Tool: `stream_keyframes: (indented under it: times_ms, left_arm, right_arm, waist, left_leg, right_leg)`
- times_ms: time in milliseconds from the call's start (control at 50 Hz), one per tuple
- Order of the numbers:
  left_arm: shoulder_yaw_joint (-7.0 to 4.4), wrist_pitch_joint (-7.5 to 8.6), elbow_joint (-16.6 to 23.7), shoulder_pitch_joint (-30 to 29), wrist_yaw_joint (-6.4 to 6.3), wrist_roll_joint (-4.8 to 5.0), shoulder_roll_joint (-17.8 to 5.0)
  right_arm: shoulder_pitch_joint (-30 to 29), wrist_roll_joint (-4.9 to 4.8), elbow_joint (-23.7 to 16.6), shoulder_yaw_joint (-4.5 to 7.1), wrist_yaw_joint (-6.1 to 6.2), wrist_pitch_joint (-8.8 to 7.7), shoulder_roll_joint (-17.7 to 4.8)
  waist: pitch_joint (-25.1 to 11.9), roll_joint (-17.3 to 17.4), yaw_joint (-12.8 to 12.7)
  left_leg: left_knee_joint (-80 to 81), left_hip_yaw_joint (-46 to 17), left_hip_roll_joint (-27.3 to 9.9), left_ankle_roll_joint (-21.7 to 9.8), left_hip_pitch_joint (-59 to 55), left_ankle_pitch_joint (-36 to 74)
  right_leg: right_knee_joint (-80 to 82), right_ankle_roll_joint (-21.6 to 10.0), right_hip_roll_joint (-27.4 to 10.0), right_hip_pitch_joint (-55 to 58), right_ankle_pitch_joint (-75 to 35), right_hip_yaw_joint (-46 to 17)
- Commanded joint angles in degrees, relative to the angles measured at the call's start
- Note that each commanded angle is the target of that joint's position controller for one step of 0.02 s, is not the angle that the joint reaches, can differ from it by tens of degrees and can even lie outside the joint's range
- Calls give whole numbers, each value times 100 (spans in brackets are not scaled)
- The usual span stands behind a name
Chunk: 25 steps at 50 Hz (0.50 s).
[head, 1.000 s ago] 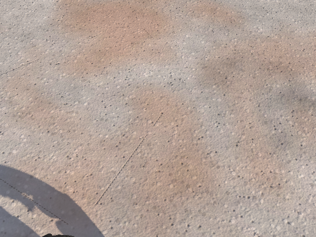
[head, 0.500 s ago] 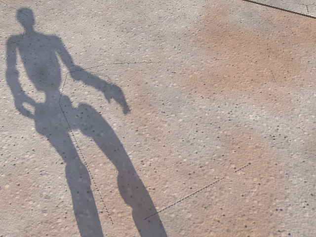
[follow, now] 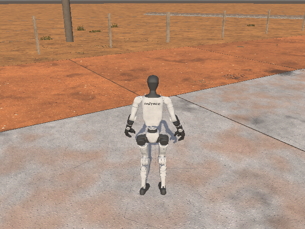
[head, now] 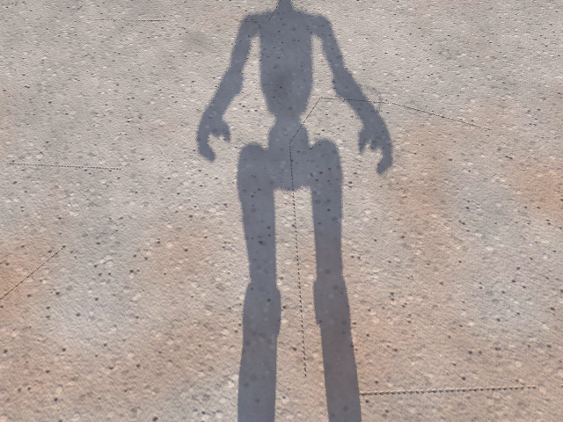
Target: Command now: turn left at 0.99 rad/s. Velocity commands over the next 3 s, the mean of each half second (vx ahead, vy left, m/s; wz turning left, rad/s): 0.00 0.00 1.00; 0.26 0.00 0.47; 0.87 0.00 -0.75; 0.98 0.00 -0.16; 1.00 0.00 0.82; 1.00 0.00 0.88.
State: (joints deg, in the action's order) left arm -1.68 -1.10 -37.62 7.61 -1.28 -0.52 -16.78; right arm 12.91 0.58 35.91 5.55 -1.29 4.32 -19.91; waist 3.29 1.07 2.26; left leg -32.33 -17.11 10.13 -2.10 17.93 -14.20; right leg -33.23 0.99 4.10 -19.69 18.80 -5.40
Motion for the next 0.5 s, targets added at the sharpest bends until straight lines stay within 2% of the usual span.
stream_keyframes:
  times_ms: [20, 40, 60, 80, 100, 120, 160, 240, 320, 360, 400, 420, 440, 460, 480, 500]
  left_arm:
    - [-284, 142, 282, 532, -184, -72, -1109]
    - [-346, 91, 438, 115, -156, -99, -1532]
    - [-304, 45, 413, 194, -112, -116, -1187]
    - [-187, 29, 447, 12, -98, -82, -776]
    - [-136, 14, 479, -202, -91, -76, -604]
    - [-128, 17, 490, -326, -122, -81, -592]
    - [-135, 30, 484, -198, -144, -116, -578]
    - [-255, 62, 313, 369, -100, -127, -735]
    - [-355, 88, 289, 282, 45, -137, -875]
    - [-401, 87, 262, 327, 127, -88, -947]
    - [-437, 68, 245, 360, 188, 18, -996]
    - [-452, 40, 217, 358, 208, 81, -990]
    - [-446, 19, 177, 569, 236, 75, -902]
    - [-290, -25, 642, 530, 267, -7, -352]
    - [-283, -126, 760, -99, 154, -191, -570]
    - [-278, -150, 731, -132, 123, -136, -574]
  right_arm:
    - [-102, -101, -460, 108, 32, -147, -352]
    - [190, -3, -490, 105, 71, -145, -353]
    - [18, 183, -401, 232, 61, -114, -900]
    - [-24, 160, -298, 267, 2, -100, -913]
    - [102, 125, -183, 251, -57, -60, -801]
    - [204, 83, -134, 236, -132, -16, -742]
    - [187, -7, -92, 168, -210, 23, -621]
    - [-416, -7, -315, 56, -269, 67, -392]
    - [-576, -65, -455, -15, -321, 84, -233]
    - [-606, -93, -500, 0, -297, 82, -255]
    - [-526, -45, -525, 27, -257, 70, -263]
    - [-227, 18, -433, 47, -203, 23, -269]
    - [293, 123, -257, 150, -103, -67, -613]
    - [392, 67, -371, 373, -14, -131, -1708]
    - [854, -45, -370, 461, -2, -158, -1635]
    - [676, -27, -299, 356, 34, -158, -1368]
  waist:
    - [-867, -489, -231]
    - [-768, -1558, -59]
    - [-639, -1028, -158]
    - [-490, -772, -99]
    - [-354, -680, -18]
    - [-381, -861, 43]
    - [-385, -971, -77]
    - [-423, -1033, -428]
    - [-557, -1191, -398]
    - [-608, -1276, -403]
    - [-640, -1210, -299]
    - [-710, -911, -70]
    - [-801, 17, 184]
    - [-648, 1922, -54]
    - [-1085, 1082, 533]
    - [-889, 880, 328]
  left_leg:
    - [-598, -724, -534, 43, 693, -764]
    - [-1811, 724, 320, 244, 1552, -2143]
    - [-2725, 920, -349, 296, 1546, -1842]
    - [-3103, 965, -496, 308, 1435, -1469]
    - [-3454, 1054, -564, 353, 1338, -1128]
    - [-3715, 1174, -620, 405, 1379, -856]
    - [-3617, 1438, -723, 544, 1507, -723]
    - [-2779, 1702, -1036, 645, 1674, -863]
    - [-1596, 2069, -1141, 467, 712, -1031]
    - [-1093, 2318, -1046, 355, 358, -978]
    - [-408, 2408, -973, 210, -19, -761]
    - [304, 2331, -904, 107, -568, -214]
    - [1098, 1386, -1232, -71, -1450, 409]
    - [1214, -1373, -3023, -792, -2052, 2913]
    - [1095, -1503, -3095, -1453, -2076, 3349]
    - [1117, -1041, -2821, -1448, -1948, 2790]
  right_leg:
    - [1922, -413, -1538, 1879, -181, -1226]
    - [2162, -1096, -2759, 1740, -591, -2755]
    - [1955, -1383, -2794, 1364, -1214, -2307]
    - [1826, -1337, -2410, 1120, -1541, -1608]
    - [1770, -1196, -2007, 929, -1730, -913]
    - [1698, -1097, -1753, 1017, -1866, -447]
    - [1610, -1071, -1621, 1263, -2280, 108]
    - [1507, -1188, -2018, 1898, -2648, 396]
    - [1244, -1025, -2148, 1574, -2839, 1033]
    - [994, -890, -2226, 1508, -2871, 1223]
    - [530, -662, -2345, 1382, -2720, 1392]
    - [-20, -411, -2272, 1056, -2339, 1613]
    - [-1190, -67, -1956, 201, -1288, 1859]
    - [-2656, 448, -940, -1802, 2073, 1958]
    - [-3333, 433, -756, -2038, 2131, 677]
    - [-3487, 381, -858, -2132, 1652, 440]
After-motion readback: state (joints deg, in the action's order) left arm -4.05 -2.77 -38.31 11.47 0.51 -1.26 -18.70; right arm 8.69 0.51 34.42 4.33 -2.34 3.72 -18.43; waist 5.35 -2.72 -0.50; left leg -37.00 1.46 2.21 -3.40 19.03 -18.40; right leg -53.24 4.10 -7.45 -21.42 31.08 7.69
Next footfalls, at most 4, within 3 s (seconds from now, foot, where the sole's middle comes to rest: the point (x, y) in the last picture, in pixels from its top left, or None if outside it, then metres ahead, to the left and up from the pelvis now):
0.02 right None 0.07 -0.11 -0.77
0.44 left None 0.00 0.12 -0.77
1.02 right None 0.19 0.03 -0.77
1.44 left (117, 407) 0.49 0.40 -0.77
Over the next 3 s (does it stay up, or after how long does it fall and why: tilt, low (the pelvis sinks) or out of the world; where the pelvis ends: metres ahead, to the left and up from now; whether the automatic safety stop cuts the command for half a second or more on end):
stays up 1.66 0.72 0.00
